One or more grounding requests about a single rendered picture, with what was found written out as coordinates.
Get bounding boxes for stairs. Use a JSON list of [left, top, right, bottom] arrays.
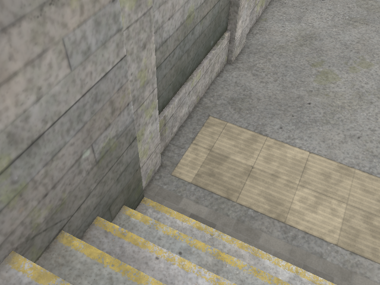
[[0, 197, 336, 285]]

